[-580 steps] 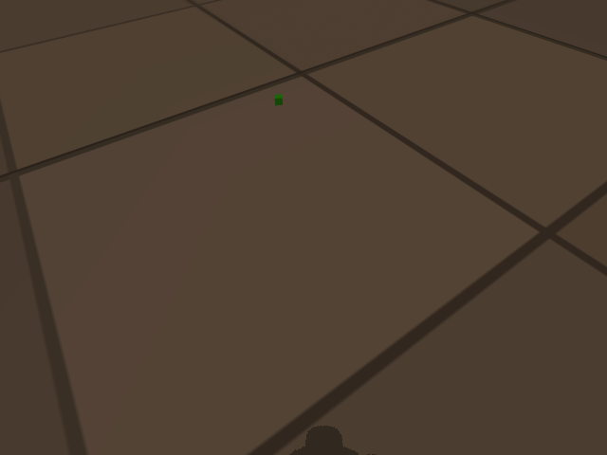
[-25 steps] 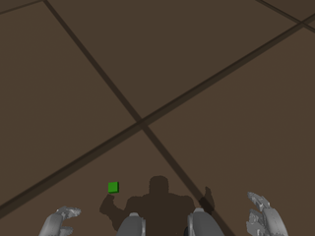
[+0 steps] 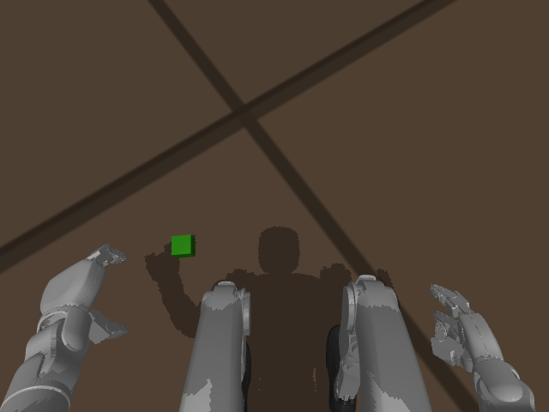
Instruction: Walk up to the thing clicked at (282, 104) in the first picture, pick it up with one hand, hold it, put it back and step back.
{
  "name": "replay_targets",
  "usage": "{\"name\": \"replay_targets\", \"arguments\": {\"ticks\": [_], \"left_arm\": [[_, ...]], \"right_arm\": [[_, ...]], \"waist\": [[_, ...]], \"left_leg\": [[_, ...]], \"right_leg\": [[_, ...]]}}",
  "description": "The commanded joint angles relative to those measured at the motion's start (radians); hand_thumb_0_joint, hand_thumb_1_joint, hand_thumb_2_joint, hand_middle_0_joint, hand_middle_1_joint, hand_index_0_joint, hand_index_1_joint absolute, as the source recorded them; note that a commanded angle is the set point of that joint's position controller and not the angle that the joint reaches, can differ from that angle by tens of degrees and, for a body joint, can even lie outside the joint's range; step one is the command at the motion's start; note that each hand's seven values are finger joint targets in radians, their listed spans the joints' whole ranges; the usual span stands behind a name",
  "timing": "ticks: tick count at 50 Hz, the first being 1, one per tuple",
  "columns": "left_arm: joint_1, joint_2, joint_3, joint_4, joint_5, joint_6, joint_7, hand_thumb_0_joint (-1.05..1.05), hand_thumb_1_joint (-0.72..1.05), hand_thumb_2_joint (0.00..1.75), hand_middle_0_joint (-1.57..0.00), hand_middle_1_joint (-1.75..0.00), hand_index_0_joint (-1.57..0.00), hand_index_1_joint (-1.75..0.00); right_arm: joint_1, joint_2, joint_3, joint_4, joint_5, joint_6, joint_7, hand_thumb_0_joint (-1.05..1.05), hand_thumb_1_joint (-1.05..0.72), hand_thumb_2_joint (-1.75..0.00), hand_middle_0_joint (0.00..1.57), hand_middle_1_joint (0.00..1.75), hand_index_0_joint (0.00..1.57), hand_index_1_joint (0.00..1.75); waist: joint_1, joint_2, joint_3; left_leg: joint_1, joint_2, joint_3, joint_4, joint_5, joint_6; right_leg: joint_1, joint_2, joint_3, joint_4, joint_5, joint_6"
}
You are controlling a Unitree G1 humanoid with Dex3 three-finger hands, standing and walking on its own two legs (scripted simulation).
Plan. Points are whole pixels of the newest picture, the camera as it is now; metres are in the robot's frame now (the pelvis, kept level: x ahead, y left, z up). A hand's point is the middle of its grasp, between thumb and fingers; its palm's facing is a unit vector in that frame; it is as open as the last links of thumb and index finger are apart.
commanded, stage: rise first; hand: left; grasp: from above
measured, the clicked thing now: (183, 246) +0.42 +0.27 -0.47
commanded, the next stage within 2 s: approach in 1.68 s
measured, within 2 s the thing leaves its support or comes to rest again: neither
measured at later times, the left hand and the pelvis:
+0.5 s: hand (128, 269) +0.33 +0.32 -0.26, palm faces -0.48 -0.15 -0.87, open 12.2 cm; pelvis -0.03 +0.01 -0.10, yaw -2 degrees
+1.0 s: hand (141, 258) +0.36 +0.32 -0.32, palm faces -0.46 -0.05 -0.89, open 11.5 cm; pelvis -0.03 +0.01 -0.14, yaw -3 degrees
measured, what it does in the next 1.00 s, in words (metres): lowers itself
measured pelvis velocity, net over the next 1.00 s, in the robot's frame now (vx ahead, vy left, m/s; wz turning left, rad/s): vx -0.03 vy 0.01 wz -0.05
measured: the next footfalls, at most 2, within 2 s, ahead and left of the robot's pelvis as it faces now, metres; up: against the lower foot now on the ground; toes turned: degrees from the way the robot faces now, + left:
none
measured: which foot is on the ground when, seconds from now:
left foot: down 0.00-1.00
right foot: down 0.00-1.00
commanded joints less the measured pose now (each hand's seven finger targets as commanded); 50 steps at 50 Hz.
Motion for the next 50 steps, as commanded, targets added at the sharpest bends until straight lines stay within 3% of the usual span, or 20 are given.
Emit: {"name": "replay_targets", "arguments": {"ticks": [1,10,12,13,14,15,17,18,21,23,26,31,32,34,37,40,44,46,47,50], "left_arm": [[-0.183,0.315,0.107,-0.084,0.060,-0.053,0.055,0.00,-0.22,0.72,-0.41,-0.65,-0.40,-0.67],[-0.386,0.403,0.098,0.035,0.181,-0.096,0.088,0.00,-0.22,0.75,-0.40,-0.67,-0.38,-0.69],[-0.410,0.396,0.082,0.055,0.197,-0.112,0.097,0.00,-0.22,0.76,-0.40,-0.64,-0.38,-0.67],[-0.374,0.386,0.082,0.154,0.214,-0.109,0.105,0.00,-0.22,0.76,-0.40,-0.64,-0.37,-0.67],[-0.470,0.412,0.083,0.049,0.224,-0.127,0.115,0.00,-0.23,0.77,-0.40,-0.64,-0.37,-0.68],[-0.425,0.419,0.088,0.167,0.245,-0.125,0.125,0.00,-0.24,0.78,-0.39,-0.64,-0.36,-0.67],[-0.448,0.423,0.087,0.185,0.269,-0.138,0.147,0.00,-0.23,0.78,-0.41,-0.61,-0.37,-0.65],[-0.531,0.410,0.056,0.138,0.287,-0.151,0.156,0.00,-0.22,0.77,-0.42,-0.60,-0.38,-0.65],[-0.528,0.441,0.080,0.241,0.336,-0.161,0.195,0.00,-0.22,0.77,-0.41,-0.61,-0.37,-0.64],[-0.567,0.415,0.052,0.261,0.366,-0.167,0.214,0.00,-0.23,0.78,-0.40,-0.61,-0.37,-0.65],[-0.587,0.438,0.063,0.337,0.407,-0.168,0.247,0.00,-0.20,0.75,-0.42,-0.60,-0.39,-0.64],[-0.711,0.451,0.041,0.343,0.460,-0.180,0.288,0.00,-0.18,0.72,-0.44,-0.58,-0.41,-0.61],[-0.682,0.473,0.060,0.396,0.475,-0.174,0.294,0.00,-0.17,0.71,-0.44,-0.59,-0.42,-0.61],[-0.656,0.486,0.076,0.463,0.493,-0.167,0.309,0.00,-0.16,0.71,-0.44,-0.59,-0.42,-0.61],[-0.745,0.445,0.029,0.419,0.507,-0.171,0.322,0.00,-0.15,0.70,-0.45,-0.60,-0.43,-0.61],[-0.735,0.491,0.064,0.452,0.518,-0.167,0.335,0.00,-0.13,0.68,-0.45,-0.60,-0.44,-0.61],[-0.746,0.454,0.046,0.466,0.517,-0.164,0.351,0.00,-0.11,0.65,-0.48,-0.59,-0.47,-0.60],[-0.721,0.480,0.073,0.480,0.521,-0.155,0.357,0.00,-0.10,0.64,-0.48,-0.59,-0.48,-0.59],[-0.765,0.475,0.054,0.434,0.519,-0.159,0.357,0.00,-0.09,0.63,-0.48,-0.59,-0.48,-0.59],[-0.753,0.459,0.059,0.472,0.518,-0.152,0.360,0.00,-0.05,0.60,-0.50,-0.59,-0.51,-0.58]], "right_arm": [[0.132,-0.166,-0.077,-0.055,-0.010,-0.022,0.003,0.00,-0.93,-0.91,0.20,0.30,0.20,0.30],[0.193,-0.180,-0.082,0.014,-0.019,0.036,0.007,0.00,-0.90,-0.90,0.20,0.30,0.20,0.30],[0.190,-0.185,-0.080,0.021,-0.022,0.049,0.013,0.00,-0.90,-0.90,0.20,0.30,0.20,0.30],[0.194,-0.176,-0.066,0.022,-0.025,0.057,0.016,0.00,-0.90,-0.90,0.20,0.30,0.20,0.30],[0.196,-0.186,-0.079,0.025,-0.026,0.064,0.017,0.00,-0.90,-0.90,0.20,0.30,0.20,0.30],[0.193,-0.189,-0.069,0.028,-0.030,0.069,0.021,0.00,-0.90,-0.90,0.20,0.30,0.20,0.30],[0.187,-0.191,-0.062,0.032,-0.036,0.079,0.027,0.00,-0.90,-0.90,0.20,0.30,0.20,0.30],[0.197,-0.192,-0.062,0.034,-0.039,0.083,0.031,0.00,-0.89,-0.90,0.20,0.30,0.20,0.30],[0.208,-0.205,-0.057,0.047,-0.050,0.090,0.038,0.00,-0.89,-0.90,0.20,0.30,0.20,0.30],[0.214,-0.207,-0.057,0.055,-0.058,0.094,0.044,0.00,-0.89,-0.90,0.20,0.30,0.20,0.30],[0.226,-0.212,-0.050,0.072,-0.072,0.096,0.052,0.00,-0.89,-0.90,0.20,0.30,0.20,0.30],[0.215,-0.214,-0.049,0.077,-0.091,0.090,0.062,0.00,-0.90,-0.90,0.20,0.30,0.20,0.30],[0.224,-0.222,-0.051,0.085,-0.094,0.091,0.063,0.00,-0.90,-0.90,0.20,0.30,0.20,0.30],[0.235,-0.221,-0.047,0.100,-0.102,0.094,0.067,0.00,-0.90,-0.90,0.20,0.30,0.20,0.30],[0.219,-0.210,-0.050,0.087,-0.112,0.090,0.071,0.00,-0.90,-0.90,0.20,0.30,0.20,0.30],[0.229,-0.228,-0.055,0.105,-0.118,0.089,0.073,0.00,-0.90,-0.90,0.20,0.30,0.20,0.30],[0.224,-0.207,-0.047,0.100,-0.123,0.084,0.076,0.00,-0.90,-0.90,0.20,0.30,0.20,0.30],[0.238,-0.217,-0.051,0.113,-0.128,0.083,0.079,0.00,-0.90,-0.90,0.20,0.30,0.20,0.30],[0.227,-0.214,-0.051,0.099,-0.125,0.081,0.079,0.00,-0.90,-0.90,0.20,0.30,0.20,0.30],[0.242,-0.215,-0.051,0.110,-0.131,0.080,0.080,0.00,-0.90,-0.90,0.20,0.30,0.20,0.30]], "waist": [[-0.003,0.028,-0.635],[-0.019,0.066,-0.649],[-0.029,0.098,-0.601],[-0.037,0.082,-0.578],[-0.030,0.115,-0.607],[-0.038,0.114,-0.556],[-0.041,0.122,-0.539],[-0.056,0.164,-0.550],[-0.053,0.175,-0.538],[-0.067,0.185,-0.539],[-0.076,0.184,-0.556],[-0.090,0.214,-0.546],[-0.091,0.212,-0.557],[-0.101,0.194,-0.540],[-0.118,0.184,-0.543],[-0.115,0.212,-0.549],[-0.123,0.187,-0.551],[-0.118,0.197,-0.577],[-0.115,0.207,-0.592],[-0.134,0.190,-0.573]], "left_leg": [[0.221,-0.039,0.050,-0.140,0.286,0.036],[0.133,-0.041,0.040,-0.067,0.146,0.041],[0.125,-0.040,0.021,-0.068,0.120,0.038],[0.109,-0.041,0.014,-0.058,0.125,0.040],[0.124,-0.041,0.010,-0.057,0.121,0.038],[0.096,-0.041,0.005,-0.048,0.106,0.040],[0.096,-0.039,-0.007,-0.043,0.082,0.039],[0.101,-0.041,-0.005,-0.035,0.094,0.035],[0.106,-0.043,-0.016,-0.021,0.115,0.029],[0.106,-0.044,-0.012,-0.002,0.128,0.029],[0.107,-0.046,-0.008,0.033,0.172,0.030],[0.069,-0.051,0.001,0.061,0.126,0.035],[0.082,-0.051,0.001,0.067,0.147,0.033],[0.058,-0.053,0.007,0.085,0.151,0.035],[0.034,-0.057,0.020,0.104,0.130,0.043],[0.045,-0.050,0.005,0.103,0.134,0.038],[0.015,-0.059,0.022,0.131,0.148,0.045],[0.043,-0.056,0.020,0.137,0.191,0.042],[0.045,-0.056,0.021,0.144,0.191,0.042],[0.023,-0.056,0.020,0.153,0.200,0.043]], "right_leg": [[0.374,0.045,0.004,-0.140,0.218,-0.029],[0.222,0.052,-0.028,-0.046,0.069,-0.035],[0.161,0.050,-0.042,-0.010,0.057,-0.037],[0.145,0.049,-0.046,0.000,0.067,-0.036],[0.118,0.049,-0.050,0.014,0.061,-0.041],[0.091,0.048,-0.054,0.025,0.051,-0.039],[0.044,0.047,-0.060,0.043,0.036,-0.041],[0.025,0.047,-0.062,0.059,0.051,-0.044],[-0.016,0.043,-0.070,0.088,0.068,-0.045],[-0.041,0.043,-0.073,0.097,0.078,-0.046],[-0.046,0.041,-0.074,0.123,0.114,-0.043],[-0.086,0.039,-0.078,0.147,0.080,-0.041],[-0.082,0.039,-0.079,0.155,0.093,-0.040],[-0.081,0.040,-0.083,0.161,0.097,-0.039],[-0.086,0.042,-0.081,0.157,0.084,-0.039],[-0.119,0.037,-0.085,0.188,0.088,-0.035],[-0.097,0.043,-0.085,0.189,0.101,-0.035],[-0.097,0.041,-0.084,0.206,0.131,-0.035],[-0.099,0.042,-0.083,0.205,0.134,-0.038],[-0.102,0.039,-0.083,0.214,0.146,-0.033]]}}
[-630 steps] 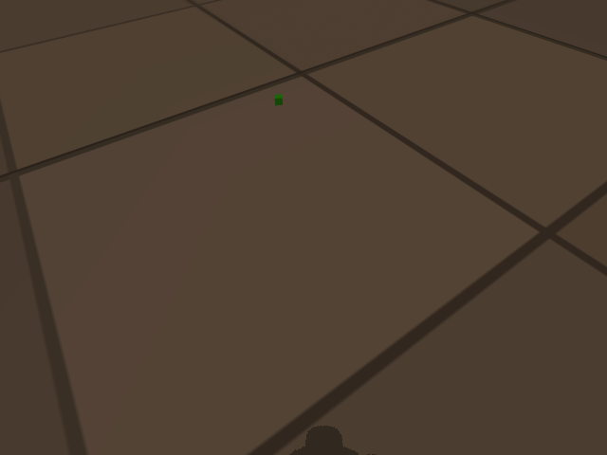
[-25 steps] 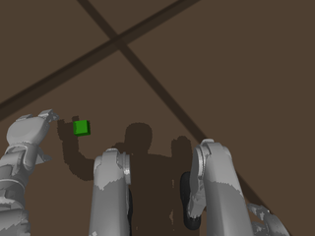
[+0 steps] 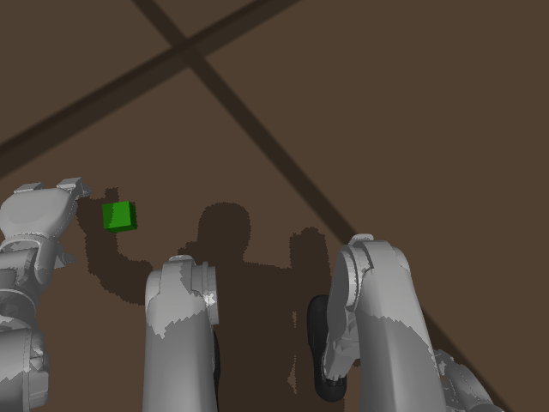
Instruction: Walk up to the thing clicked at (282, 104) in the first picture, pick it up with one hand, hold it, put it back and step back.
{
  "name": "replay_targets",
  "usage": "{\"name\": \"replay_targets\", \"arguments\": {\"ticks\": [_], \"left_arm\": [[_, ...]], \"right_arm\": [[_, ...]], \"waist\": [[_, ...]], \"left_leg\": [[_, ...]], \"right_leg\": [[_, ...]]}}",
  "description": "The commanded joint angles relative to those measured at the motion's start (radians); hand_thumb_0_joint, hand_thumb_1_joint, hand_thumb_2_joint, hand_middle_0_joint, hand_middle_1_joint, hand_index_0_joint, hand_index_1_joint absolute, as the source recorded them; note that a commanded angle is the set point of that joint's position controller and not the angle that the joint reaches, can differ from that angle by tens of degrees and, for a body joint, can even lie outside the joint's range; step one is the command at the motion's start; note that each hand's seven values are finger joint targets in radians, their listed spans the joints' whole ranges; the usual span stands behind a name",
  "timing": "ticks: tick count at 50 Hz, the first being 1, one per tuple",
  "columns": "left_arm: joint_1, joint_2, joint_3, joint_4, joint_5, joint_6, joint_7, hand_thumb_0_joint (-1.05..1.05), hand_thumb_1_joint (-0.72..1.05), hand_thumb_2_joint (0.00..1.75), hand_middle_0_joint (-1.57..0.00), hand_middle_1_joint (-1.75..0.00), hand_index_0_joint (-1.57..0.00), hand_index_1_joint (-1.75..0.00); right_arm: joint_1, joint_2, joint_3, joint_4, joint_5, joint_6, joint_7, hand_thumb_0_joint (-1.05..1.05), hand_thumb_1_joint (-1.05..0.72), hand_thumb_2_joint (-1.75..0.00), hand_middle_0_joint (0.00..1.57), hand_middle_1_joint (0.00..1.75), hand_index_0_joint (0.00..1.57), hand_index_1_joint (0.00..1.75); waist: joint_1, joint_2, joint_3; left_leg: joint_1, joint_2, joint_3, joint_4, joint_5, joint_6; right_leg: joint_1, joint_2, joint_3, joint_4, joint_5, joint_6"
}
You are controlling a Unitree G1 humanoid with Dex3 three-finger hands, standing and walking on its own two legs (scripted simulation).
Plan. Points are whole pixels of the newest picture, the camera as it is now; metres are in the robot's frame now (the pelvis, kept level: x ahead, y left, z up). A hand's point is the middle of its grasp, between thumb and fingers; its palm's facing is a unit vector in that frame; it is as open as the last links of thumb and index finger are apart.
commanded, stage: rise first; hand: left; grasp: from above
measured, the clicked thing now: (120, 217) +0.43 +0.28 -0.32
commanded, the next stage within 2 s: approach in 0.68 s
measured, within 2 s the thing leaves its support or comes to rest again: neither
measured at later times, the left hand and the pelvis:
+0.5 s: hand (69, 229) +0.39 +0.32 -0.19, palm faces -0.46 -0.09 -0.88, open 10.9 cm; pelvis +0.01 +0.00 -0.01, yaw +0 degrees
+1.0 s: hand (85, 218) +0.41 +0.30 -0.20, palm faces -0.44 -0.06 -0.90, open 11.7 cm; pelvis +0.01 +0.00 -0.02, yaw +0 degrees
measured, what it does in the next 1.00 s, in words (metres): stands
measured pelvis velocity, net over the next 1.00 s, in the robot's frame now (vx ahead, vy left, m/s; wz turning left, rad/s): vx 0.01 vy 0.00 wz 0.00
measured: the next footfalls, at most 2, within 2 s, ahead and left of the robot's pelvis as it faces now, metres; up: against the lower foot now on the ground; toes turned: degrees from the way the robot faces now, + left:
none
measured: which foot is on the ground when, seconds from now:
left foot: down 0.00-1.00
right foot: down 0.00-1.00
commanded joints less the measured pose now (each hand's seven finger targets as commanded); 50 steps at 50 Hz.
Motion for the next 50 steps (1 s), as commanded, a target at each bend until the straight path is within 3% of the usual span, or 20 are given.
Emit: {"name": "replay_targets", "arguments": {"ticks": [1,3,5,6,8,10,11,14,18,22,27,28,38,39,40,43,45,46,48,50], "left_arm": [[-0.248,0.272,0.042,-0.110,-0.023,0.008,0.041,0.00,-0.04,0.59,-0.51,-0.58,-0.52,-0.57],[-0.192,0.283,0.063,-0.084,-0.020,0.012,0.039,0.00,-0.06,0.61,-0.50,-0.58,-0.51,-0.58],[-0.239,0.261,0.043,-0.109,-0.022,0.009,0.039,0.00,-0.07,0.62,-0.51,-0.57,-0.50,-0.57],[-0.236,0.274,0.050,-0.126,-0.026,0.008,0.040,0.00,-0.05,0.60,-0.51,-0.59,-0.52,-0.58],[-0.228,0.260,0.036,-0.100,-0.020,0.013,0.037,0.00,-0.05,0.60,-0.52,-0.57,-0.52,-0.57],[-0.215,0.287,0.066,-0.100,-0.020,0.012,0.043,0.00,-0.03,0.59,-0.53,-0.56,-0.54,-0.55],[-0.227,0.271,0.050,-0.114,-0.025,0.008,0.043,0.00,-0.03,0.59,-0.53,-0.56,-0.53,-0.56],[-0.229,0.269,0.052,-0.072,-0.018,0.011,0.047,0.00,-0.03,0.59,-0.53,-0.55,-0.53,-0.55],[-0.245,0.279,0.060,-0.088,-0.018,0.005,0.057,0.00,-0.03,0.59,-0.54,-0.54,-0.53,-0.55],[-0.252,0.258,0.044,-0.061,-0.009,0.005,0.059,0.00,-0.02,0.58,-0.55,-0.53,-0.55,-0.54],[-0.237,0.270,0.052,-0.028,-0.003,0.005,0.070,0.00,-0.02,0.58,-0.55,-0.54,-0.55,-0.55],[-0.259,0.267,0.053,-0.033,-0.008,0.003,0.070,0.00,-0.03,0.59,-0.55,-0.54,-0.54,-0.55],[-0.283,0.270,0.049,-0.006,0.010,-0.003,0.088,0.00,-0.03,0.59,-0.55,-0.54,-0.54,-0.55],[-0.291,0.268,0.049,-0.014,0.010,-0.005,0.091,0.00,-0.08,0.66,-0.57,-0.53,-0.52,-0.57],[-0.284,0.273,0.051,-0.005,0.011,-0.003,0.093,0.00,-0.09,0.63,-0.49,-0.61,-0.47,-0.62],[-0.329,0.224,0.005,-0.006,0.011,0.005,0.096,0.00,-0.17,0.69,-0.38,-0.71,-0.39,-0.70],[-0.377,0.231,0.012,-0.071,0.002,0.007,0.108,0.00,-0.20,0.73,-0.38,-0.71,-0.37,-0.71],[-0.376,0.191,-0.027,-0.036,0.003,0.016,0.107,0.00,-0.22,0.73,-0.36,-0.73,-0.36,-0.73],[-0.446,0.166,-0.046,-0.065,0.005,0.029,0.117,0.00,-0.22,0.75,-0.35,-0.75,-0.35,-0.75],[-0.484,0.134,-0.072,0.004,-0.001,0.052,0.128,0.00,-0.24,0.75,-0.33,-0.78,-0.34,-0.77]], "right_arm": [[0.175,-0.241,-0.078,-0.029,-0.006,-0.017,-0.008,0.00,-0.90,-0.90,0.20,0.30,0.20,0.30],[0.195,-0.242,-0.081,-0.023,-0.009,-0.017,-0.005,0.00,-0.90,-0.90,0.20,0.30,0.20,0.30],[0.190,-0.238,-0.079,-0.032,-0.012,-0.019,-0.001,0.00,-0.90,-0.90,0.20,0.30,0.20,0.30],[0.187,-0.241,-0.083,-0.027,-0.008,-0.019,-0.002,0.00,-0.90,-0.90,0.20,0.30,0.20,0.30],[0.186,-0.233,-0.079,-0.031,-0.008,-0.021,0.001,0.00,-0.90,-0.90,0.20,0.30,0.20,0.30],[0.194,-0.240,-0.079,-0.029,-0.009,-0.019,0.002,0.00,-0.90,-0.90,0.20,0.30,0.20,0.30],[0.183,-0.235,-0.079,-0.031,-0.008,-0.019,0.003,0.00,-0.90,-0.90,0.20,0.30,0.20,0.30],[0.190,-0.245,-0.078,-0.026,-0.012,-0.021,0.007,0.00,-0.90,-0.90,0.20,0.30,0.20,0.30],[0.192,-0.246,-0.076,-0.022,-0.015,-0.023,0.010,0.00,-0.90,-0.90,0.20,0.30,0.20,0.30],[0.195,-0.246,-0.073,-0.016,-0.022,-0.022,0.013,0.00,-0.90,-0.90,0.20,0.30,0.20,0.30],[0.186,-0.244,-0.070,-0.011,-0.025,-0.026,0.017,0.00,-0.90,-0.90,0.20,0.30,0.20,0.30],[0.191,-0.246,-0.073,-0.010,-0.026,-0.027,0.017,0.00,-0.90,-0.90,0.20,0.30,0.20,0.30],[0.187,-0.257,-0.070,-0.001,-0.036,-0.030,0.024,0.00,-0.90,-0.90,0.20,0.30,0.20,0.30],[0.185,-0.256,-0.068,-0.003,-0.037,-0.030,0.025,0.00,-0.91,-0.90,0.20,0.30,0.20,0.30],[0.182,-0.256,-0.068,-0.001,-0.037,-0.031,0.026,0.00,-0.90,-0.89,0.20,0.30,0.20,0.30],[0.187,-0.252,-0.065,0.007,-0.039,-0.038,0.031,0.00,-0.90,-0.89,0.20,0.30,0.20,0.30],[0.199,-0.264,-0.076,0.003,-0.033,-0.041,0.028,0.00,-0.90,-0.89,0.20,0.30,0.20,0.30],[0.202,-0.256,-0.071,0.010,-0.032,-0.045,0.030,0.00,-0.90,-0.89,0.20,0.30,0.20,0.30],[0.222,-0.260,-0.069,0.016,-0.029,-0.047,0.028,0.00,-0.90,-0.89,0.20,0.30,0.20,0.30],[0.232,-0.259,-0.063,0.025,-0.026,-0.051,0.026,0.00,-0.90,-0.89,0.20,0.30,0.20,0.30]], "waist": [[-0.007,0.201,-0.648],[-0.001,0.196,-0.651],[-0.017,0.218,-0.648],[0.000,0.224,-0.663],[-0.009,0.212,-0.645],[-0.002,0.214,-0.661],[0.003,0.229,-0.660],[-0.016,0.228,-0.629],[-0.014,0.233,-0.655],[-0.028,0.221,-0.642],[-0.017,0.210,-0.633],[-0.029,0.201,-0.633],[-0.036,0.241,-0.652],[-0.039,0.250,-0.652],[-0.032,0.247,-0.649],[-0.063,0.248,-0.617],[-0.069,0.274,-0.673],[-0.082,0.275,-0.643],[-0.108,0.274,-0.678],[-0.127,0.273,-0.649]], "left_leg": [[0.461,-0.029,0.054,-0.299,0.176,0.022],[0.477,-0.030,0.058,-0.295,0.204,0.020],[0.469,-0.029,0.058,-0.292,0.204,0.019],[0.479,-0.029,0.059,-0.295,0.195,0.020],[0.464,-0.032,0.064,-0.283,0.193,0.021],[0.471,-0.031,0.059,-0.286,0.204,0.019],[0.465,-0.032,0.065,-0.285,0.198,0.019],[0.465,-0.028,0.048,-0.288,0.194,0.015],[0.461,-0.032,0.056,-0.277,0.206,0.018],[0.447,-0.035,0.058,-0.270,0.213,0.020],[0.434,-0.038,0.070,-0.256,0.191,0.022],[0.427,-0.036,0.068,-0.252,0.189,0.023],[0.459,-0.035,0.050,-0.248,0.221,0.017],[0.454,-0.036,0.052,-0.249,0.218,0.017],[0.454,-0.036,0.053,-0.252,0.201,0.018],[0.447,-0.034,0.051,-0.250,0.169,0.019],[0.477,-0.031,0.045,-0.257,0.181,0.017],[0.471,-0.030,0.049,-0.246,0.173,0.017],[0.479,-0.030,0.044,-0.249,0.195,0.017],[0.479,-0.025,0.041,-0.244,0.195,0.015]], "right_leg": [[0.305,0.047,-0.083,-0.178,0.104,-0.062],[0.327,0.045,-0.083,-0.180,0.121,-0.062],[0.315,0.042,-0.081,-0.169,0.122,-0.061],[0.315,0.045,-0.081,-0.174,0.115,-0.064],[0.320,0.047,-0.080,-0.176,0.115,-0.066],[0.312,0.045,-0.081,-0.163,0.121,-0.065],[0.317,0.047,-0.079,-0.167,0.115,-0.066],[0.277,0.043,-0.087,-0.150,0.112,-0.062],[0.296,0.045,-0.086,-0.146,0.124,-0.060],[0.292,0.047,-0.087,-0.144,0.130,-0.059],[0.298,0.049,-0.084,-0.151,0.112,-0.063],[0.293,0.049,-0.087,-0.148,0.110,-0.059],[0.259,0.048,-0.099,-0.114,0.133,-0.055],[0.261,0.048,-0.099,-0.116,0.131,-0.054],[0.258,0.049,-0.099,-0.120,0.118,-0.057],[0.233,0.048,-0.102,-0.122,0.102,-0.055],[0.236,0.044,-0.101,-0.121,0.113,-0.051],[0.225,0.047,-0.100,-0.124,0.110,-0.054],[0.231,0.049,-0.102,-0.129,0.134,-0.052],[0.207,0.049,-0.104,-0.127,0.142,-0.054]]}}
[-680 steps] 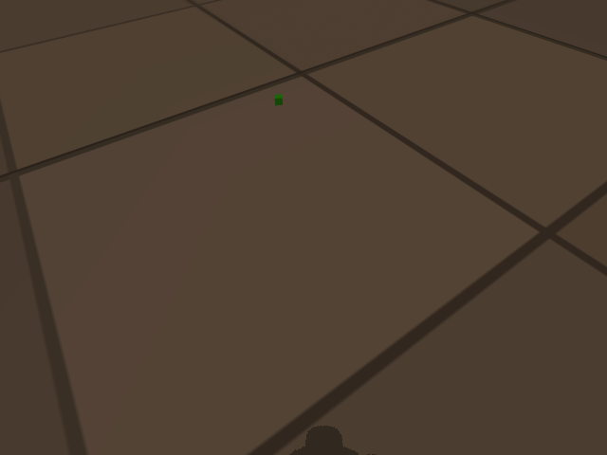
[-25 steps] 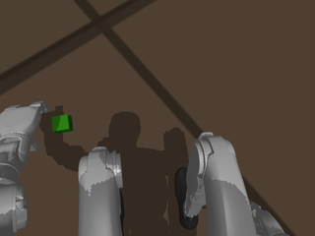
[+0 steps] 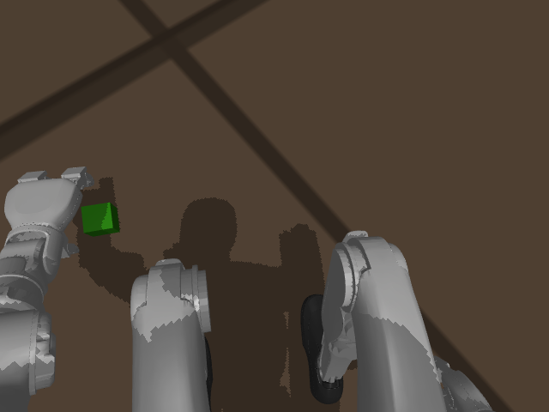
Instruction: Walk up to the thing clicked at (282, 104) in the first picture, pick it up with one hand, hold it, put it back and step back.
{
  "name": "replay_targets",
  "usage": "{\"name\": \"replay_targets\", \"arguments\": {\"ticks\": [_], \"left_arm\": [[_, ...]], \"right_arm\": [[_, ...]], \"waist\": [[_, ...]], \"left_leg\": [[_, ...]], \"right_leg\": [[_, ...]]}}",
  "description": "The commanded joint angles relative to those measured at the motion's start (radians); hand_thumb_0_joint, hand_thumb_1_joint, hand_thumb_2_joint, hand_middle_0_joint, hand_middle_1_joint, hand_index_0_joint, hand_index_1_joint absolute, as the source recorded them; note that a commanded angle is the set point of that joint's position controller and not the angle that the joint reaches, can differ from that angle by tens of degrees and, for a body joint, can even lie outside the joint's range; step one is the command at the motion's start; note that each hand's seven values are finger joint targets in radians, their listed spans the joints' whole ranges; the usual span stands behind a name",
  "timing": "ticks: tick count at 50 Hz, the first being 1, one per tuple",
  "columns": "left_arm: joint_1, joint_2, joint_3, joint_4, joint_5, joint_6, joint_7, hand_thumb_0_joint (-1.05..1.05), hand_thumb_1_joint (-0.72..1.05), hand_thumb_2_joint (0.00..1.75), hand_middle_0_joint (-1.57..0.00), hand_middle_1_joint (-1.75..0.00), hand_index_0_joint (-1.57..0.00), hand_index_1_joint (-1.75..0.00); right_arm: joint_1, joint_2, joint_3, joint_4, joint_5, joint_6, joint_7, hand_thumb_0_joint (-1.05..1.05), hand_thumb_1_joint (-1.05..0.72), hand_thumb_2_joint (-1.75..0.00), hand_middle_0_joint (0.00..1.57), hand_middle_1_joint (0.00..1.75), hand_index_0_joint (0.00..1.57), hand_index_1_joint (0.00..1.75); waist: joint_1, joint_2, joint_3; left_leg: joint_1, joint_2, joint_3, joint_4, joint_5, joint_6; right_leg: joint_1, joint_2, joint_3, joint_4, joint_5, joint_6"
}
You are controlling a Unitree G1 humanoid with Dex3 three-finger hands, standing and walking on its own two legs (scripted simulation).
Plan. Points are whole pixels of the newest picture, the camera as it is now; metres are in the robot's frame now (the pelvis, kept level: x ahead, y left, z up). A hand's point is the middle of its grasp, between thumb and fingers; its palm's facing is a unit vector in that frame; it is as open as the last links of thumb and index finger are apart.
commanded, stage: approach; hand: left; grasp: from above
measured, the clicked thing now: (101, 219) +0.43 +0.28 -0.31
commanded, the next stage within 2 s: rest palm in 0.88 s
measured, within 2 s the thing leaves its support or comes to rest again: neither
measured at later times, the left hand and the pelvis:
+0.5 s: hand (76, 217) +0.41 +0.28 -0.20, palm faces -0.48 -0.09 -0.87, open 12.6 cm; pelvis +0.00 +0.00 +0.00, yaw -1 degrees
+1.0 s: hand (91, 200) +0.44 +0.26 -0.20, palm faces -0.42 -0.10 -0.90, open 13.0 cm; pelvis +0.00 +0.00 -0.01, yaw -2 degrees
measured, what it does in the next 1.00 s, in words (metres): stands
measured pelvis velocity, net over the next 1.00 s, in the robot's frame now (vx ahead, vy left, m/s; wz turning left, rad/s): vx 0.00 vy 0.00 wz -0.03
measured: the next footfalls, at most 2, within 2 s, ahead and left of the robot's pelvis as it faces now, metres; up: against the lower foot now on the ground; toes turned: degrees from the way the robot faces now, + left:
none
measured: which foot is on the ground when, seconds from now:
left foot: down 0.00-1.00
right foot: down 0.00-1.00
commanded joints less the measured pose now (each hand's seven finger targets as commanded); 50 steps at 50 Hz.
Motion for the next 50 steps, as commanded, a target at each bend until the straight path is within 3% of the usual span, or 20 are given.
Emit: {"name": "replay_targets", "arguments": {"ticks": [1,3,7,9,11,14,16,19,23,24,25,28,32,34,39,44,46,47,48,50], "left_arm": [[-0.425,0.131,-0.035,-0.076,-0.019,0.032,0.058,0.00,-0.24,0.76,-0.33,-0.79,-0.34,-0.78],[-0.468,0.140,-0.042,0.038,-0.001,0.055,0.066,0.00,-0.26,0.77,-0.32,-0.79,-0.33,-0.78],[-0.429,0.221,0.020,0.105,0.008,0.105,0.084,0.00,-0.26,0.78,-0.31,-0.82,-0.33,-0.80],[-0.416,0.241,0.042,0.133,-0.001,0.126,0.088,0.00,-0.26,0.78,-0.30,-0.83,-0.32,-0.81],[-0.427,0.224,0.023,0.174,-0.004,0.140,0.074,0.00,-0.26,0.76,-0.29,-0.83,-0.32,-0.81],[-0.340,0.332,0.102,0.097,-0.033,0.147,0.066,0.00,-0.25,0.76,-0.30,-0.84,-0.33,-0.81],[-0.240,0.328,0.112,0.120,-0.039,0.155,0.047,0.00,-0.26,0.76,-0.30,-0.84,-0.33,-0.81],[-0.210,0.335,0.142,-0.011,-0.083,0.130,0.018,0.00,-0.29,0.77,-0.25,-0.89,-0.29,-0.85],[-0.220,0.281,0.092,-0.128,-0.094,0.071,-0.036,0.00,-0.35,0.81,-0.22,-0.93,-0.25,-0.90],[-0.216,0.283,0.113,-0.160,-0.097,0.055,-0.041,0.00,-0.36,0.83,-0.22,-0.91,-0.24,-0.89],[-0.263,0.222,0.051,-0.224,-0.106,0.034,-0.053,0.00,-0.38,0.84,-0.22,-0.91,-0.23,-0.89],[-0.312,0.130,-0.015,-0.266,-0.118,-0.012,-0.058,0.00,-0.39,0.85,-0.20,-0.90,-0.22,-0.89],[-0.399,0.134,-0.049,-0.199,-0.074,-0.027,-0.015,0.00,-0.39,0.86,-0.22,-0.87,-0.23,-0.86],[-0.443,0.116,-0.064,-0.082,-0.041,-0.015,0.011,0.00,-0.38,0.87,-0.23,-0.85,-0.23,-0.85],[-0.438,0.202,-0.024,0.189,0.040,0.037,0.073,0.00,-0.34,0.85,-0.26,-0.82,-0.26,-0.82],[-0.412,0.249,0.009,0.238,0.038,0.087,0.094,0.00,-0.34,0.82,-0.24,-0.85,-0.25,-0.84],[-0.400,0.361,0.105,0.123,0.020,0.093,0.102,0.00,-0.33,0.81,-0.24,-0.86,-0.26,-0.84],[-0.338,0.320,0.087,0.109,0.007,0.100,0.095,0.00,-0.32,0.80,-0.24,-0.87,-0.26,-0.85],[-0.328,0.312,0.107,0.088,0.001,0.105,0.092,0.00,-0.33,0.80,-0.24,-0.87,-0.26,-0.85],[-0.345,0.232,0.046,0.086,-0.021,0.106,0.068,0.00,-0.42,0.85,-0.16,-0.92,-0.18,-0.90]], "right_arm": [[0.230,-0.254,-0.067,0.002,0.001,-0.018,-0.012,0.00,-0.90,-0.89,0.20,0.30,0.20,0.30],[0.230,-0.254,-0.050,0.010,-0.012,-0.027,-0.007,0.00,-0.90,-0.89,0.20,0.30,0.20,0.30],[0.221,-0.264,-0.024,-0.005,-0.026,-0.031,0.005,0.00,-0.90,-0.89,0.20,0.30,0.20,0.30],[0.220,-0.271,-0.016,-0.026,-0.024,-0.033,0.011,0.00,-0.90,-0.89,0.20,0.30,0.20,0.30],[0.220,-0.270,-0.003,-0.035,-0.033,-0.041,0.023,0.00,-0.90,-0.89,0.20,0.30,0.20,0.30],[0.226,-0.282,0.000,-0.054,-0.019,-0.042,0.027,0.00,-0.90,-0.89,0.20,0.30,0.20,0.30],[0.215,-0.272,-0.003,-0.065,-0.017,-0.038,0.034,0.00,-0.90,-0.89,0.20,0.30,0.20,0.30],[0.214,-0.255,-0.022,-0.060,0.002,-0.025,0.031,0.00,-0.90,-0.89,0.20,0.30,0.20,0.30],[0.236,-0.247,-0.054,-0.045,0.000,-0.015,0.029,0.00,-0.90,-0.89,0.20,0.30,0.20,0.30],[0.240,-0.263,-0.067,-0.059,-0.003,-0.015,0.024,0.00,-0.90,-0.89,0.20,0.30,0.20,0.30],[0.260,-0.248,-0.068,-0.036,0.003,-0.012,0.024,0.00,-0.90,-0.89,0.20,0.30,0.20,0.30],[0.279,-0.256,-0.088,-0.021,0.017,-0.017,0.013,0.00,-0.90,-0.89,0.20,0.30,0.20,0.30],[0.260,-0.252,-0.084,-0.003,0.020,-0.017,-0.005,0.00,-0.90,-0.89,0.20,0.30,0.20,0.30],[0.258,-0.252,-0.071,0.015,0.009,-0.022,-0.008,0.00,-0.90,-0.89,0.20,0.30,0.20,0.30],[0.216,-0.269,-0.022,0.014,-0.017,-0.038,-0.002,0.00,-0.89,-0.89,0.20,0.30,0.20,0.30],[0.176,-0.278,0.007,-0.027,-0.041,-0.059,0.024,0.00,-0.89,-0.89,0.20,0.30,0.20,0.30],[0.188,-0.297,-0.007,-0.051,-0.042,-0.062,0.034,0.00,-0.89,-0.89,0.20,0.30,0.20,0.30],[0.182,-0.282,-0.016,-0.061,-0.035,-0.061,0.039,0.00,-0.90,-0.89,0.20,0.30,0.20,0.30],[0.182,-0.284,-0.023,-0.065,-0.041,-0.059,0.045,0.00,-0.90,-0.89,0.20,0.30,0.20,0.30],[0.186,-0.266,-0.023,-0.057,-0.033,-0.058,0.057,0.00,-0.90,-0.89,0.20,0.30,0.20,0.30]], "waist": [[-0.092,0.287,-0.638],[-0.120,0.249,-0.575],[-0.076,0.304,-0.609],[-0.076,0.305,-0.632],[-0.107,0.287,-0.586],[-0.033,0.283,-0.669],[-0.027,0.251,-0.651],[0.010,0.223,-0.714],[-0.011,0.221,-0.695],[-0.024,0.212,-0.709],[-0.035,0.226,-0.708],[-0.075,0.232,-0.671],[-0.076,0.241,-0.636],[-0.107,0.241,-0.585],[-0.102,0.255,-0.516],[-0.098,0.313,-0.540],[-0.055,0.372,-0.643],[-0.028,0.405,-0.680],[-0.044,0.398,-0.696],[-0.079,0.353,-0.639]], "left_leg": [[0.534,-0.017,0.038,-0.313,0.214,0.011],[0.479,-0.018,0.045,-0.290,0.180,0.016],[0.492,-0.024,0.059,-0.307,0.226,0.010],[0.491,-0.022,0.056,-0.300,0.238,0.009],[0.455,-0.021,0.061,-0.282,0.216,0.014],[0.443,-0.031,0.086,-0.275,0.253,0.021],[0.400,-0.030,0.099,-0.268,0.252,0.025],[0.383,-0.031,0.103,-0.266,0.250,0.031],[0.374,-0.027,0.099,-0.267,0.200,0.028],[0.391,-0.025,0.092,-0.267,0.216,0.025],[0.402,-0.025,0.088,-0.275,0.204,0.022],[0.459,-0.016,0.056,-0.287,0.173,0.013],[0.494,-0.013,0.040,-0.308,0.139,0.008],[0.488,-0.015,0.033,-0.308,0.140,0.006],[0.469,-0.021,0.034,-0.306,0.165,0.007],[0.480,-0.024,0.056,-0.292,0.198,0.011],[0.539,-0.022,0.046,-0.305,0.250,0.002],[0.563,-0.023,0.056,-0.305,0.270,-0.002],[0.573,-0.020,0.054,-0.300,0.285,-0.006],[0.509,-0.019,0.058,-0.277,0.246,0.002]], "right_leg": [[0.262,0.052,-0.114,-0.191,0.162,-0.065],[0.248,0.055,-0.117,-0.191,0.144,-0.066],[0.292,0.051,-0.114,-0.178,0.179,-0.069],[0.307,0.050,-0.115,-0.168,0.195,-0.070],[0.307,0.054,-0.116,-0.168,0.187,-0.070],[0.413,0.053,-0.100,-0.180,0.214,-0.072],[0.459,0.058,-0.095,-0.177,0.212,-0.071],[0.512,0.058,-0.082,-0.188,0.215,-0.069],[0.486,0.057,-0.079,-0.208,0.169,-0.073],[0.483,0.056,-0.084,-0.216,0.177,-0.070],[0.474,0.057,-0.083,-0.220,0.169,-0.074],[0.373,0.057,-0.097,-0.236,0.128,-0.073],[0.306,0.058,-0.106,-0.236,0.095,-0.078],[0.261,0.058,-0.119,-0.216,0.101,-0.075],[0.233,0.056,-0.129,-0.185,0.122,-0.069],[0.274,0.058,-0.126,-0.169,0.162,-0.062],[0.313,0.050,-0.129,-0.145,0.195,-0.061],[0.325,0.052,-0.127,-0.137,0.209,-0.068],[0.335,0.051,-0.129,-0.135,0.222,-0.065],[0.315,0.057,-0.128,-0.139,0.207,-0.069]]}}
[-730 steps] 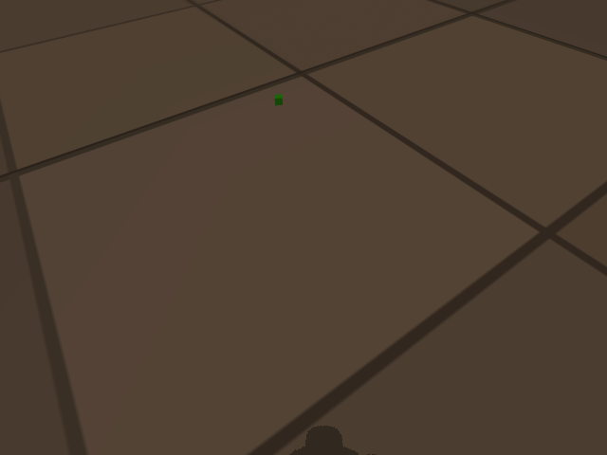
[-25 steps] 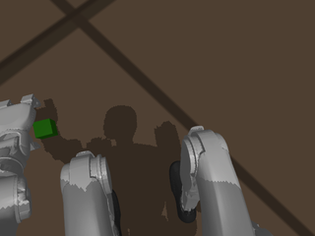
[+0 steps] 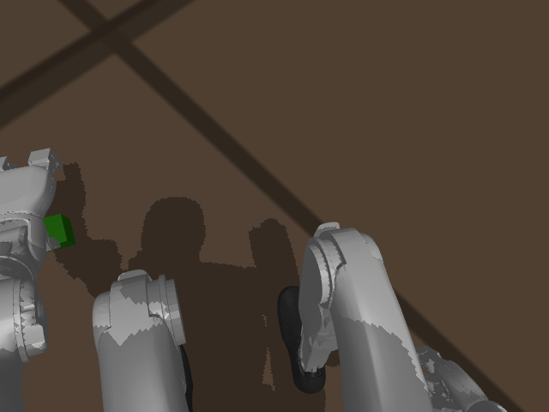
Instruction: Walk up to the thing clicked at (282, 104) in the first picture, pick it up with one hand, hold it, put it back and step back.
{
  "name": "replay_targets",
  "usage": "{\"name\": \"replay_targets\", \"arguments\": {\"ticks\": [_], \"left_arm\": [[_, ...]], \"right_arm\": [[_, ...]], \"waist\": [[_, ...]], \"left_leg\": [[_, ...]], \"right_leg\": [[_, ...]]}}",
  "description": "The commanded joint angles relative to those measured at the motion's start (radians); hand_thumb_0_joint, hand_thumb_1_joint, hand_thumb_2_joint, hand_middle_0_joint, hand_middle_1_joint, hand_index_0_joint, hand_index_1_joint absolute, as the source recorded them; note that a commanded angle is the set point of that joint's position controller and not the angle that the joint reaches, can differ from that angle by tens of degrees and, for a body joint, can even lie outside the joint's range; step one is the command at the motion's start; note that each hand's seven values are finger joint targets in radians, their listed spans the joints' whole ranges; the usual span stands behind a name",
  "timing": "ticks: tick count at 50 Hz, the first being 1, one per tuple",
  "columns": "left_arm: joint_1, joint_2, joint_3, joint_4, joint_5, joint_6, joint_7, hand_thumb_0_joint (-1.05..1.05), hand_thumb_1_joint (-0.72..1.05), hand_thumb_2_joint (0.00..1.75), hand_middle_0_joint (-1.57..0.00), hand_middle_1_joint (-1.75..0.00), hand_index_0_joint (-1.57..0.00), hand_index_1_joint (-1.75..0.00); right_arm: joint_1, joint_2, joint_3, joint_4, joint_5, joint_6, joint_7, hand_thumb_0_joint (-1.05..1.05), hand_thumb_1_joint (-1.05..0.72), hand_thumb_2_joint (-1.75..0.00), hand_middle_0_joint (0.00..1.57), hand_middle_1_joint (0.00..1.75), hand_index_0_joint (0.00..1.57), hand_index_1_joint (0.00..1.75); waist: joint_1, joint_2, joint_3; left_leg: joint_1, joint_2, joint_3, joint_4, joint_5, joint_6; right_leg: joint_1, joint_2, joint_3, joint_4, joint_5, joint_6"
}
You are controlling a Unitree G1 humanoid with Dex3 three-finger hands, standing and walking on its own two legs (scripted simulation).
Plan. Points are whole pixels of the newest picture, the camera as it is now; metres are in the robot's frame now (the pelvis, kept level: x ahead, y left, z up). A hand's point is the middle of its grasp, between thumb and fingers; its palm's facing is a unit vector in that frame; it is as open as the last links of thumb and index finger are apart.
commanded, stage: rest palm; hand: left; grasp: from above
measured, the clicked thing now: (52, 233) +0.42 +0.29 -0.30
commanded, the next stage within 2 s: close in 1.38 s
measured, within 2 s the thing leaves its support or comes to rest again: neither
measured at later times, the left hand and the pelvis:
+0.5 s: hand (63, 227) +0.42 +0.26 -0.25, palm faces -0.43 -0.11 -0.90, open 13.9 cm; pelvis +0.00 +0.00 -0.02, yaw -3 degrees
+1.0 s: hand (56, 234) +0.42 +0.28 -0.28, palm faces -0.48 -0.16 -0.86, open 13.9 cm; pelvis +0.00 +0.01 -0.03, yaw -5 degrees
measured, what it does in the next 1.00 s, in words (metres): stands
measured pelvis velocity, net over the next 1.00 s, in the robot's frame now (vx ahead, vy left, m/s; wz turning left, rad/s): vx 0.00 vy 0.01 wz -0.08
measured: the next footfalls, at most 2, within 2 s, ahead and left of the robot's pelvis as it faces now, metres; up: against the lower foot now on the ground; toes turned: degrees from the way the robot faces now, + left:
none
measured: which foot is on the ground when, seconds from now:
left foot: down 0.00-1.00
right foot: down 0.00-1.00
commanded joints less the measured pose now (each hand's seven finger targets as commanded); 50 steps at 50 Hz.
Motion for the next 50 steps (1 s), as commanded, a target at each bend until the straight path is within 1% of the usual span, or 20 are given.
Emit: {"name": "replay_targets", "arguments": {"ticks": [1,3,4,5,8,10,13,14,15,19,21,25,27,28,31,39,40,44,47,50], "left_arm": [[-0.227,0.193,-0.016,-0.156,-0.049,0.015,-0.002,0.00,-0.43,0.89,-0.14,-0.95,-0.15,-0.93],[-0.192,0.295,0.056,-0.134,-0.062,0.001,-0.006,0.00,-0.45,0.90,-0.14,-0.95,-0.14,-0.95],[-0.184,0.225,0.008,-0.131,-0.058,-0.009,-0.021,0.00,-0.46,0.91,-0.14,-0.95,-0.14,-0.94],[-0.149,0.270,0.064,-0.088,-0.063,-0.018,-0.018,0.00,-0.48,0.93,-0.13,-0.95,-0.12,-0.95],[-0.230,0.199,-0.004,-0.090,-0.071,-0.079,-0.035,0.00,-0.49,0.94,-0.09,-0.99,-0.10,-0.99],[-0.253,0.265,0.017,-0.069,-0.059,-0.116,-0.021,0.00,-0.49,0.94,-0.08,-0.99,-0.10,-0.98],[-0.264,0.268,-0.020,-0.040,-0.026,-0.164,0.017,0.00,-0.49,0.94,-0.07,-1.00,-0.08,-0.98],[-0.243,0.321,0.018,-0.027,-0.012,-0.174,0.042,0.00,-0.49,0.94,-0.07,-0.99,-0.08,-0.98],[-0.237,0.304,-0.001,-0.020,-0.001,-0.177,0.060,0.00,-0.49,0.95,-0.07,-0.98,-0.08,-0.97],[-0.196,0.307,-0.004,0.032,0.041,-0.149,0.160,0.00,-0.48,0.93,-0.06,-0.98,-0.08,-0.96],[-0.227,0.324,0.002,0.018,0.061,-0.122,0.195,0.00,-0.45,0.92,-0.09,-0.97,-0.11,-0.95],[-0.249,0.315,0.003,0.039,0.047,-0.053,0.242,0.00,-0.46,0.93,-0.09,-0.95,-0.10,-0.94],[-0.244,0.316,0.002,0.080,0.036,-0.021,0.239,0.00,-0.48,0.93,-0.08,-0.96,-0.09,-0.95],[-0.236,0.370,0.055,0.091,0.034,-0.009,0.242,0.00,-0.49,0.93,-0.07,-0.96,-0.08,-0.95],[-0.204,0.379,0.089,0.106,0.001,0.012,0.207,0.00,-0.50,0.94,-0.08,-0.96,-0.08,-0.95],[-0.219,0.342,0.031,0.064,-0.058,-0.057,0.085,0.00,-0.47,0.91,-0.06,-1.02,-0.09,-0.99],[-0.201,0.366,0.036,0.061,-0.061,-0.073,0.086,0.00,-0.48,0.91,-0.06,-1.02,-0.09,-1.00],[-0.217,0.363,0.004,0.040,-0.037,-0.129,0.097,0.00,-0.48,0.92,-0.06,-1.03,-0.08,-1.00],[-0.198,0.394,0.018,0.050,-0.009,-0.149,0.145,0.00,-0.47,0.92,-0.06,-1.02,-0.09,-0.99],[-0.203,0.363,-0.020,0.079,0.017,-0.136,0.186,0.00,-0.46,0.93,-0.07,-1.01,-0.09,-0.98]], "right_arm": [[0.190,-0.232,-0.081,-0.014,-0.002,-0.005,0.020,0.00,-0.89,-0.90,0.20,0.30,0.20,0.30],[0.227,-0.261,-0.091,0.014,0.000,-0.002,0.016,0.00,-0.90,-0.90,0.20,0.30,0.20,0.30],[0.224,-0.248,-0.077,-0.007,-0.001,-0.004,0.019,0.00,-0.90,-0.90,0.20,0.30,0.20,0.30],[0.253,-0.262,-0.086,0.029,-0.011,0.002,0.015,0.00,-0.90,-0.90,0.20,0.30,0.20,0.30],[0.247,-0.252,-0.062,0.030,-0.013,-0.004,0.015,0.00,-0.90,-0.90,0.20,0.30,0.20,0.30],[0.255,-0.263,-0.048,0.036,-0.020,-0.013,0.014,0.00,-0.89,-0.90,0.20,0.30,0.20,0.30],[0.229,-0.261,-0.023,0.038,-0.041,-0.028,0.019,0.00,-0.89,-0.90,0.20,0.30,0.20,0.30],[0.244,-0.273,-0.022,0.051,-0.046,-0.029,0.020,0.00,-0.89,-0.90,0.20,0.30,0.20,0.30],[0.231,-0.271,-0.016,0.042,-0.053,-0.036,0.023,0.00,-0.89,-0.89,0.20,0.30,0.20,0.30],[0.207,-0.279,-0.003,0.074,-0.093,-0.050,0.040,0.00,-0.89,-0.89,0.20,0.30,0.20,0.30],[0.198,-0.294,-0.001,0.068,-0.101,-0.060,0.053,0.00,-0.89,-0.89,0.20,0.30,0.20,0.30],[0.167,-0.303,0.002,0.077,-0.109,-0.076,0.085,0.00,-0.89,-0.89,0.20,0.30,0.20,0.30],[0.144,-0.309,0.009,0.063,-0.104,-0.089,0.100,0.00,-0.89,-0.89,0.20,0.30,0.20,0.30],[0.166,-0.324,0.003,0.064,-0.106,-0.088,0.107,0.00,-0.89,-0.89,0.20,0.30,0.20,0.30],[0.171,-0.312,0.005,0.054,-0.096,-0.092,0.120,0.00,-0.89,-0.90,0.20,0.30,0.20,0.30],[0.170,-0.299,0.042,0.038,-0.074,-0.107,0.131,0.00,-0.90,-0.90,0.20,0.30,0.20,0.30],[0.174,-0.311,0.043,0.043,-0.073,-0.103,0.128,0.00,-0.90,-0.90,0.20,0.30,0.20,0.30],[0.165,-0.310,0.062,0.028,-0.080,-0.099,0.127,0.00,-0.90,-0.90,0.20,0.30,0.20,0.30],[0.171,-0.335,0.055,0.030,-0.086,-0.099,0.125,0.00,-0.89,-0.90,0.20,0.30,0.20,0.30],[0.135,-0.334,0.073,0.026,-0.103,-0.110,0.131,0.00,-0.89,-0.90,0.20,0.30,0.20,0.30]], "waist": [[0.019,0.346,-0.673],[0.029,0.299,-0.661],[0.018,0.269,-0.626],[0.007,0.206,-0.620],[-0.028,0.178,-0.589],[-0.041,0.180,-0.573],[-0.037,0.216,-0.577],[-0.032,0.235,-0.583],[-0.032,0.240,-0.585],[-0.019,0.309,-0.582],[-0.037,0.357,-0.575],[-0.047,0.395,-0.559],[-0.052,0.400,-0.523],[-0.060,0.389,-0.522],[-0.056,0.388,-0.514],[-0.104,0.351,-0.505],[-0.090,0.349,-0.517],[-0.100,0.351,-0.518],[-0.088,0.380,-0.505],[-0.100,0.374,-0.467]], "left_leg": [[0.514,-0.026,0.091,-0.294,0.236,0.015],[0.462,-0.026,0.089,-0.276,0.219,0.023],[0.427,-0.030,0.101,-0.263,0.222,0.027],[0.396,-0.028,0.095,-0.250,0.220,0.031],[0.354,-0.028,0.088,-0.221,0.172,0.034],[0.353,-0.027,0.080,-0.204,0.143,0.033],[0.388,-0.022,0.075,-0.196,0.124,0.025],[0.394,-0.021,0.073,-0.198,0.139,0.025],[0.413,-0.020,0.072,-0.191,0.150,0.022],[0.462,-0.012,0.050,-0.213,0.194,0.007],[0.492,-0.007,0.043,-0.216,0.217,0.000],[0.490,0.001,0.022,-0.219,0.245,-0.008],[0.477,0.004,0.016,-0.208,0.238,-0.008],[0.464,0.005,0.012,-0.210,0.242,-0.006],[0.448,0.000,0.021,-0.200,0.242,0.002],[0.446,0.003,0.011,-0.164,0.233,0.013],[0.436,0.002,0.006,-0.176,0.223,0.012],[0.470,0.009,-0.001,-0.160,0.233,0.008],[0.490,0.012,-0.006,-0.179,0.251,-0.002],[0.484,0.019,-0.023,-0.183,0.242,-0.008]], "right_leg": [[0.340,0.048,-0.104,-0.158,0.183,-0.065],[0.359,0.044,-0.099,-0.160,0.170,-0.065],[0.375,0.047,-0.094,-0.167,0.169,-0.065],[0.396,0.049,-0.099,-0.176,0.171,-0.058],[0.403,0.055,-0.094,-0.176,0.135,-0.058],[0.389,0.056,-0.099,-0.172,0.101,-0.054],[0.371,0.066,-0.112,-0.163,0.077,-0.055],[0.382,0.069,-0.119,-0.161,0.092,-0.053],[0.370,0.071,-0.123,-0.152,0.102,-0.053],[0.332,0.086,-0.157,-0.120,0.133,-0.058],[0.315,0.088,-0.163,-0.108,0.157,-0.059],[0.295,0.083,-0.169,-0.088,0.189,-0.057],[0.285,0.080,-0.168,-0.074,0.195,-0.058],[0.302,0.078,-0.172,-0.076,0.203,-0.055],[0.338,0.072,-0.168,-0.078,0.207,-0.048],[0.383,0.072,-0.181,-0.089,0.221,-0.032],[0.396,0.075,-0.182,-0.095,0.207,-0.038],[0.404,0.084,-0.189,-0.090,0.213,-0.039],[0.394,0.090,-0.199,-0.085,0.217,-0.043],[0.360,0.094,-0.206,-0.083,0.201,-0.045]]}}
